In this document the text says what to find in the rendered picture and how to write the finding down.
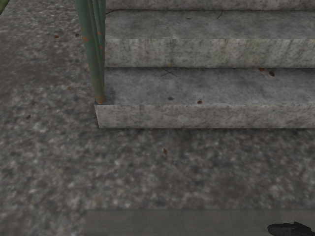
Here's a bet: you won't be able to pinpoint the right robot hand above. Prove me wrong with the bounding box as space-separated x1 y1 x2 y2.
267 221 315 236

